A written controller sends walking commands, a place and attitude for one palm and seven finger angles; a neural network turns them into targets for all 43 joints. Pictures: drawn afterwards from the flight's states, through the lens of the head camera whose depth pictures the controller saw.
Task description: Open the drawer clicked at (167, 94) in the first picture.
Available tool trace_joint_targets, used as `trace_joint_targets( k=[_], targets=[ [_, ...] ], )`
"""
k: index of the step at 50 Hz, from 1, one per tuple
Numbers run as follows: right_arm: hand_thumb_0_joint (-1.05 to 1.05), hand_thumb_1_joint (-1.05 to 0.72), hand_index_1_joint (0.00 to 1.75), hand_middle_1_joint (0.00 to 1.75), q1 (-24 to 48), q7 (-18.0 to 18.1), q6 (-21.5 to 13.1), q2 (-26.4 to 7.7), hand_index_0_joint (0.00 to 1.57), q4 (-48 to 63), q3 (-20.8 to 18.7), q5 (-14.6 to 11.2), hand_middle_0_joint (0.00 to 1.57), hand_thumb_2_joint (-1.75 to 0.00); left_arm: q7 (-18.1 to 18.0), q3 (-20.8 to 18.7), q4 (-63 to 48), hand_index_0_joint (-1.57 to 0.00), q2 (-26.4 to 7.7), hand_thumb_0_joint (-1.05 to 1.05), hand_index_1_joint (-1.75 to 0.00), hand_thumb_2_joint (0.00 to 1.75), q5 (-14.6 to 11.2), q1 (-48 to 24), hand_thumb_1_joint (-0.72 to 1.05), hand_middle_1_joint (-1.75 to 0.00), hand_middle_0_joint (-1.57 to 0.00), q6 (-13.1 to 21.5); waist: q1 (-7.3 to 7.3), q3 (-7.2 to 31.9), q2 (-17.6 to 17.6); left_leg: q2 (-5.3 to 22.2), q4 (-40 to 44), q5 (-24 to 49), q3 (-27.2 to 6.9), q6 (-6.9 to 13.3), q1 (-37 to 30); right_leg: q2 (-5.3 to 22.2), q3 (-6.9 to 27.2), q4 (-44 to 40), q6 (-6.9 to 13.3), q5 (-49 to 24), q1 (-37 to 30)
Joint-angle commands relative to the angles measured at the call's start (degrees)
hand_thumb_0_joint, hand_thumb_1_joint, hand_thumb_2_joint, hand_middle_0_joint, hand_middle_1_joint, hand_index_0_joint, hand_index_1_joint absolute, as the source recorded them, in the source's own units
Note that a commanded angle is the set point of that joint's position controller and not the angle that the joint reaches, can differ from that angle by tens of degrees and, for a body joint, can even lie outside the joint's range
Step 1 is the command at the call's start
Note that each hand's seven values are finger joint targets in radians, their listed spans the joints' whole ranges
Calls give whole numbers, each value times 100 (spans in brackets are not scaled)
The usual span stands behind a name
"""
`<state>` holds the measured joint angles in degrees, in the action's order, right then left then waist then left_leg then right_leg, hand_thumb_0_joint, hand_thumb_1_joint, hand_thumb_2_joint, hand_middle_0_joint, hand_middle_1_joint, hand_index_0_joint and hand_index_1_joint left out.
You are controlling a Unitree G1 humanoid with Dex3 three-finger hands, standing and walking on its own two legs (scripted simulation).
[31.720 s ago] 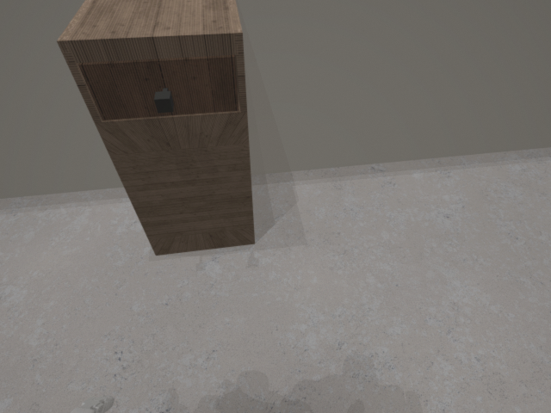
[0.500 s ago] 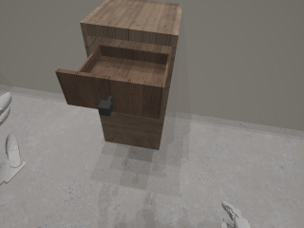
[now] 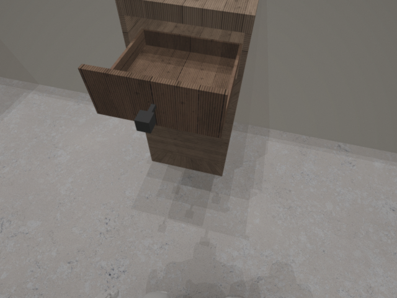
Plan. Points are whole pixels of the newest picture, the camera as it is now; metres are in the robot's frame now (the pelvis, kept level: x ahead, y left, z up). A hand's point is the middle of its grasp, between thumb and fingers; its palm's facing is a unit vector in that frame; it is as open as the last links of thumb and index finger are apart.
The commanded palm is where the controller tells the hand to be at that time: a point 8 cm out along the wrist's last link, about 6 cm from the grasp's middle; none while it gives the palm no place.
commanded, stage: let the arm hang, fingers relaxed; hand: left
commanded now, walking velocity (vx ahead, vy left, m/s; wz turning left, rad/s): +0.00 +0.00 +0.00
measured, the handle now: (148, 116) +0.53 +0.15 +0.01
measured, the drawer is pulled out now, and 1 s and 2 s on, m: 0.30 0.30 0.30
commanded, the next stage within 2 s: look to check the result in 0.78 s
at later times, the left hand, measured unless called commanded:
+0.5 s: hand out of the picture +0.01 +0.19 -0.16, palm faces +0.00 -0.98 -0.19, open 7.3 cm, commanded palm none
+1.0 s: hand out of the picture +0.00 +0.18 -0.16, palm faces -0.01 -0.99 -0.17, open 7.4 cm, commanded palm none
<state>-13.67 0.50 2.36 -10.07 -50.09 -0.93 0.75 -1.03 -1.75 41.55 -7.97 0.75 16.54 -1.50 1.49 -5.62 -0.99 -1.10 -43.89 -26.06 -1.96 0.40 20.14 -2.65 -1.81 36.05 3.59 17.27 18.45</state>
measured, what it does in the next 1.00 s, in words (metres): stands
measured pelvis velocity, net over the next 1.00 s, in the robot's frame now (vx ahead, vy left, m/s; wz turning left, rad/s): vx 0.01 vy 0.02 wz -0.04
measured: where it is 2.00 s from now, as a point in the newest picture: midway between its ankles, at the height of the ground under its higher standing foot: outside the picture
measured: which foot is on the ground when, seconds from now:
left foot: down 0.00-1.00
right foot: down 0.00-1.00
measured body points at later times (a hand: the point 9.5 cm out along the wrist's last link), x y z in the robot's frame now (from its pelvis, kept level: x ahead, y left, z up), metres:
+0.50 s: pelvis +0.00 +0.02 +0.02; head +0.01 +0.02 +0.47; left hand +0.01 +0.24 -0.14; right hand -0.01 -0.19 -0.14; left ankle -0.01 +0.11 -0.72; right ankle +0.02 -0.08 -0.72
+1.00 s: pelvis +0.01 +0.02 +0.02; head +0.03 +0.01 +0.47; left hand +0.00 +0.23 -0.14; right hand -0.03 -0.18 -0.15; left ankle -0.01 +0.11 -0.72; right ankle +0.02 -0.08 -0.72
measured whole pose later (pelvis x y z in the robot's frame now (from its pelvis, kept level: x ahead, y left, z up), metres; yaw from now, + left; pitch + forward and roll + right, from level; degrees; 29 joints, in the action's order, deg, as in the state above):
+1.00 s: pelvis +0.01 +0.02 +0.02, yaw -2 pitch -2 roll +0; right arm -18.2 2.4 0.0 -5.7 -65.2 -0.1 0.3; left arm -2.0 -0.3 65.0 -6.8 0.6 16.6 0.2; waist 0.8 -4.0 0.2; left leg -1.6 -22.9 -14.2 1.6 2.0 7.2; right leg -2.5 0.9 23.1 2.0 10.9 10.7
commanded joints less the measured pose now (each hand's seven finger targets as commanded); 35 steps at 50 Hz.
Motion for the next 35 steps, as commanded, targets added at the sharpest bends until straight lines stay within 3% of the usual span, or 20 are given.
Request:
trace_joint_targets(
  k=[1,2,4,5,6,7,9,13,18,27,29,35],
  targets=[
    [0,-90,30,30,-393,62,-176,-321,20,145,-160,23,20,-90,-78,-319,66,-20,-1045,0,-30,90,77,-61,90,-30,-20,179,32,852,127,177,1036,677,1,81,-602,1336,1660,-1522,539,-1434,-653],
    [0,-90,30,30,-523,60,-207,-285,20,-5,-128,9,20,-90,-77,-253,244,-20,-1001,0,-30,90,32,-67,90,-30,-20,177,42,954,296,229,1655,1422,-89,136,-987,1112,1362,-1347,344,-1279,-597],
    [0,-90,30,30,-454,131,-290,-504,20,-123,-128,23,20,-90,-60,-164,500,-20,-727,0,-30,90,-25,122,90,-30,-20,175,-139,968,757,925,2096,2338,-797,408,-1161,501,758,-1105,-16,-1035,-538],
    [0,-90,30,30,-412,172,-277,-576,20,-172,-117,51,20,-90,-70,-122,621,-20,-640,0,-30,90,-19,113,90,-30,-20,167,-172,809,616,1075,2124,2444,-834,516,-862,433,645,-1260,-89,-968,-728],
    [0,-90,30,30,-359,185,-265,-500,20,-274,-96,32,20,-90,-74,-110,781,-20,-684,0,-30,90,-3,12,90,-30,-20,143,-163,717,506,915,2192,2243,-723,451,-699,445,621,-1358,-89,-966,-917],
    [0,-90,30,30,-339,185,-272,-441,20,-349,-81,3,20,-90,-62,-105,934,-20,-759,0,-30,90,-7,-5,90,-30,-20,123,-174,563,727,803,2287,2144,-624,388,-690,510,639,-1367,-71,-1040,-947],
    [0,-90,30,30,-470,205,-287,-404,20,-492,-54,-15,20,-90,-62,-74,1173,-20,-775,0,-30,90,-20,110,90,-30,-20,144,-181,531,668,788,2368,2166,-518,336,-797,519,655,-1454,-38,-1167,-1011],
    [0,-90,30,30,-619,201,-288,-399,20,-703,-34,-35,20,-90,-65,-17,1543,-20,-768,0,-30,90,-19,166,90,-30,-20,157,-145,462,205,693,2438,1761,-414,280,-869,613,729,-1653,-40,-1084,-1056],
    [0,-90,30,30,-692,194,-279,-358,20,-961,3,-31,20,-90,-83,30,1833,-20,-700,0,-30,90,-10,202,90,-30,-20,154,-133,33,2,672,2624,1495,-412,274,-843,617,762,-1753,-53,-820,-796],
    [0,-90,30,30,-809,193,-294,-233,20,-1200,30,-24,20,-90,-102,30,2061,-20,-606,0,-30,90,-3,276,90,-30,-20,164,-136,-99,203,642,2765,1159,-402,259,-769,603,775,-1742,-69,-669,-741],
    [0,-90,30,30,-826,194,-303,-192,20,-1225,26,-38,20,-90,-113,34,2089,-20,-591,0,-30,90,-9,329,90,-30,-20,185,-150,10,75,635,2707,1335,-370,265,-886,601,791,-1735,-61,-742,-763],
    [0,-90,30,30,-936,212,-307,-108,20,-1325,31,-38,20,-90,-128,52,2155,-20,-509,0,-30,90,-24,367,90,-30,-20,202,-122,42,154,619,2631,1509,-315,254,-964,622,794,-1734,-59,-842,-770]
  ],
)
